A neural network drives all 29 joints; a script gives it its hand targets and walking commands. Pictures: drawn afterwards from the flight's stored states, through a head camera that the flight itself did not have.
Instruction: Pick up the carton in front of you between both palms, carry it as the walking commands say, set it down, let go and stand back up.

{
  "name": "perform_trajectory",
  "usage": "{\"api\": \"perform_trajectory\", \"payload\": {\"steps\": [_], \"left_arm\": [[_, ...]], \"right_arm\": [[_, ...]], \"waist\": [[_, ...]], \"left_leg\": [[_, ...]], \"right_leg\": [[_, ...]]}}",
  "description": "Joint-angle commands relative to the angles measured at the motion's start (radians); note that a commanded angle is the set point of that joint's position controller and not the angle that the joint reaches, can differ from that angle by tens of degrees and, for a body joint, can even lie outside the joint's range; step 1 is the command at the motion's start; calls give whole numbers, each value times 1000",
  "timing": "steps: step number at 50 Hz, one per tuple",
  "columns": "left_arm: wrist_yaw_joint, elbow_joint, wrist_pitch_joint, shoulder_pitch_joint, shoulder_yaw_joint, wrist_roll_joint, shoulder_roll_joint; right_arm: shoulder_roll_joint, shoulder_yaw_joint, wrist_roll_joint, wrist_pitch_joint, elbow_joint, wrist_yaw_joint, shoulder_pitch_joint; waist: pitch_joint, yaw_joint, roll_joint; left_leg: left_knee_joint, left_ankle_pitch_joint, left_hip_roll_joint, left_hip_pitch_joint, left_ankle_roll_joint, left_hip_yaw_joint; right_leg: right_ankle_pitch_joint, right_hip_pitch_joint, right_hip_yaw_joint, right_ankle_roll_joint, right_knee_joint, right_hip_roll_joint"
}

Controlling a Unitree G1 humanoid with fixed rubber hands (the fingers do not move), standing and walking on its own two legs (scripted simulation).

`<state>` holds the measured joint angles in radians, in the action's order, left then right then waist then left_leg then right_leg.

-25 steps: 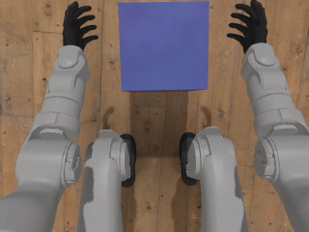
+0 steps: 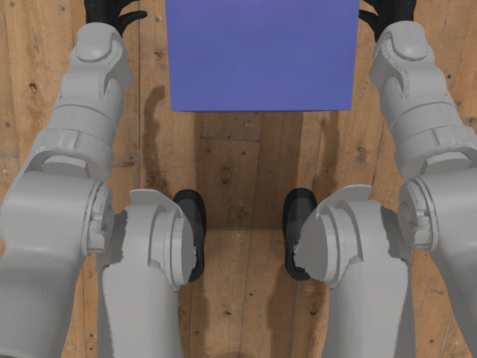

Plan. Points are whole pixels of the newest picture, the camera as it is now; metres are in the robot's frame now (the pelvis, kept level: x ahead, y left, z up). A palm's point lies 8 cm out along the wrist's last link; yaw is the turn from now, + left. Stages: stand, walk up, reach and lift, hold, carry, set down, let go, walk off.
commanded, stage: reach and lift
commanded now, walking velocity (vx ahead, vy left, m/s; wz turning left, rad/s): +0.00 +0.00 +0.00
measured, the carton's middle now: (255, 43) +0.52 -0.02 -0.24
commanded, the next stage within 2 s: none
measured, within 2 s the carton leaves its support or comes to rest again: leaves its support in 0.62 s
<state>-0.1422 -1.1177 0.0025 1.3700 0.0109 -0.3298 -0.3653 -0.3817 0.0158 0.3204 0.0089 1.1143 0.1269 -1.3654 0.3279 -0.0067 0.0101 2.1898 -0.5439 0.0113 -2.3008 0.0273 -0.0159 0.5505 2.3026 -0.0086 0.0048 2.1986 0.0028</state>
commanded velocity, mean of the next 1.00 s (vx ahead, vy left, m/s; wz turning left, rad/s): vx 0.00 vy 0.00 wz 0.00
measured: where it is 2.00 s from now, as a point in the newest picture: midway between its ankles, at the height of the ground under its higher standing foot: (243, 249)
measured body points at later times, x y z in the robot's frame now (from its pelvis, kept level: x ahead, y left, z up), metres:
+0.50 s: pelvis -0.01 +0.00 +0.01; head +0.36 -0.01 +0.26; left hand +0.54 +0.14 -0.17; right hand +0.54 -0.17 -0.18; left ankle +0.12 +0.12 -0.33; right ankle +0.12 -0.12 -0.33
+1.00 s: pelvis +0.00 +0.01 +0.07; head +0.25 -0.01 +0.44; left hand +0.51 +0.13 +0.00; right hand +0.50 -0.17 +0.00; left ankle +0.12 +0.13 -0.33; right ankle +0.11 -0.12 -0.33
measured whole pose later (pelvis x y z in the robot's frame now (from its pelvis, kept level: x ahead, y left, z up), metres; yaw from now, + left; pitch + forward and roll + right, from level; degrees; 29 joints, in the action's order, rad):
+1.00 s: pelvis +0.00 +0.01 +0.07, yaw -2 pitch +40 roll +0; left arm -0.11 -0.84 -0.30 1.10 -0.46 0.15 -0.04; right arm -0.07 -0.42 -0.14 -0.31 0.85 0.07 -1.09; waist -0.11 -0.01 0.01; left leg 1.97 -0.52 0.06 -2.14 0.04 -0.03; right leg 0.51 2.15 -0.04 0.04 1.95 -0.05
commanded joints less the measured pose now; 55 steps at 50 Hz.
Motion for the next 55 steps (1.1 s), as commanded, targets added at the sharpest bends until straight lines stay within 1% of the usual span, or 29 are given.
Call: {"api": "perform_trajectory", "payload": {"steps": [1, 3, 6, 8, 11, 12, 14, 15, 17, 18, 19, 21, 22, 24, 26, 29, 32, 34, 35, 37, 39, 41, 42, 44, 46, 48, 50, 51, 55], "left_arm": [[8, 63, 16, 174, -28, 20, -38], [11, 51, 20, 171, -51, 51, -39], [6, 44, 27, 183, -69, 79, -43], [1, 43, 30, 202, -58, 78, -28], [-4, 43, 34, 247, -12, 54, 28], [-5, 44, 36, 265, 5, 44, 59], [-11, 30, 39, 283, 11, 43, 90], [-12, 26, 39, 290, 17, 46, 118], [-15, 21, 46, 301, 14, 63, 146], [-2, 42, 48, 356, 59, 56, 262], [18, 37, 48, 401, 74, 58, 362], [75, 53, 38, 513, 120, 73, 609], [106, 55, 26, 551, 124, 90, 710], [155, 73, 2, 585, 100, 128, 831], [188, 111, -19, 604, 91, 139, 924], [212, 214, -39, 650, 136, 97, 1033], [208, 357, -65, 654, 204, 43, 1143], [208, 438, -95, 631, 225, 35, 1207], [212, 477, -111, 629, 231, 41, 1224], [230, 522, -145, 601, 235, 69, 1271], [249, 527, -182, 559, 216, 117, 1311], [265, 484, -218, 503, 169, 179, 1334], [270, 444, -235, 463, 133, 216, 1346], [279, 361, -266, 401, 45, 295, 1350], [288, 298, -289, 367, -37, 364, 1346], [293, 290, -300, 369, -68, 396, 1361], [295, 292, -306, 379, -72, 408, 1377], [296, 296, -310, 370, -70, 413, 1389], [302, 322, -322, 331, -45, 416, 1413]], "right_arm": [[-75, -45, -34, 14, -43, -5, -179], [-67, -68, -58, 16, -22, -12, -175], [-66, -80, -69, 24, -14, -16, -194], [-52, -65, -59, 28, -20, -16, -221], [1, -14, -33, 34, -31, -15, -271], [26, 3, -26, 37, -33, -14, -291], [43, 5, -33, 40, -23, -7, -310], [69, 17, -34, 42, -24, -9, -324], [123, 28, -36, 45, -9, -11, -338], [238, 76, -25, 50, -29, -25, -390], [340, 100, -25, 49, -28, -44, -441], [596, 146, -38, 35, -49, -100, -561], [701, 153, -54, 21, -58, -131, -599], [824, 140, -91, -7, -85, -176, -627], [917, 139, -104, -27, -132, -204, -645], [1032, 180, -70, -49, -234, -222, -669], [1108, 243, -24, -73, -397, -215, -700], [1164, 266, -22, -99, -494, -208, -683], [1195, 267, -29, -115, -515, -208, -650], [1243, 250, -71, -152, -535, -218, -588], [1293, 219, -122, -192, -530, -236, -534], [1331, 172, -176, -230, -486, -257, -477], [1350, 151, -202, -247, -454, -266, -451], [1366, 83, -265, -278, -386, -287, -405], [1360, 6, -329, -301, -325, -306, -380], [1355, -43, -373, -314, -304, -316, -371], [1359, -70, -400, -319, -297, -319, -365], [1352, -74, -412, -322, -301, -321, -363], [1385, -47, -410, -334, -332, -330, -333]], "waist": [[-1197, -27, -16], [-1127, -25, -11], [-1106, -14, -5], [-1115, -8, -4], [-1136, -4, -5], [-1143, -4, -7], [-1155, -14, -9], [-1157, -11, -8], [-1157, 5, -20], [-1162, 7, -20], [-1154, 8, -22], [-1141, 11, -22], [-1127, 13, -20], [-1112, 14, -21], [-1156, 13, -28], [-1344, 8, -35], [-1644, -7, -35], [-1783, -15, -41], [-1799, -15, -42], [-1762, -28, -36], [-1676, -30, -28], [-1547, -23, -17], [-1476, -10, -16], [-1353, 6, -22], [-1274, 14, -25], [-1284, 4, -19], [-1317, -11, -7], [-1329, -14, 4], [-1414, -12, 4]], "left_leg": [[-165, 283, 26, 552, 12, 38], [-174, 261, 25, 519, 10, 28], [-182, 252, 25, 521, 10, 24], [-189, 249, 27, 535, 8, 23], [-198, 246, 33, 565, 3, 22], [-200, 246, 37, 577, 2, 22], [-203, 244, 44, 595, 2, 22], [-205, 245, 48, 609, 0, 22], [-211, 247, 56, 614, -3, 26], [-213, 257, 60, 608, -6, 28], [-209, 258, 66, 593, -8, 31], [-197, 247, 81, 561, -13, 37], [-190, 232, 89, 544, -16, 44], [-177, 210, 103, 524, -17, 59], [-166, 225, 115, 543, -19, 73], [-143, 306, 123, 628, -16, 93], [-133, 418, 133, 763, -9, 109], [-141, 445, 143, 797, -8, 116], [-152, 436, 149, 784, -7, 117], [-180, 390, 156, 742, -5, 117], [-223, 303, 162, 703, -8, 116], [-272, 211, 165, 653, -14, 109], [-300, 167, 167, 631, -18, 106], [-355, 95, 165, 596, -27, 97], [-404, 49, 162, 570, -32, 93], [-443, 39, 163, 578, -30, 91], [-477, 31, 163, 610, -26, 87], [-500, 42, 165, 631, -22, 83], [-556, 76, 170, 741, -17, 79]], "right_leg": [[-321, -617, 12, 28, -195, -22], [-290, -557, 9, 26, -202, -21], [-270, -528, 6, 23, -207, -23], [-259, -530, 6, 22, -211, -25], [-247, -545, 6, 22, -216, -29], [-245, -553, 7, 21, -218, -32], [-241, -565, 12, 22, -219, -36], [-239, -566, 15, 22, -221, -40], [-234, -576, 22, 23, -222, -47], [-245, -580, 21, 17, -227, -56], [-250, -579, 19, 16, -223, -64], [-248, -569, 17, 12, -212, -84], [-238, -559, 19, 11, -205, -94], [-218, -553, 29, 11, -198, -107], [-234, -573, 45, 12, -189, -118], [-320, -666, 65, 15, -171, -126], [-440, -833, 80, 23, -162, -138], [-483, -925, 85, 26, -171, -148], [-487, -946, 85, 25, -178, -152], [-460, -930, 86, 24, -207, -155], [-373, -854, 93, 22, -251, -156], [-268, -745, 94, 15, -298, -155], [-214, -695, 94, 12, -323, -154], [-123, -623, 90, 7, -372, -154], [-60, -586, 87, 3, -418, -158], [-47, -617, 85, -1, -454, -162], [-42, -644, 84, -6, -486, -164], [-60, -658, 83, -7, -501, -164], [-90, -727, 78, -3, -560, -167]]}}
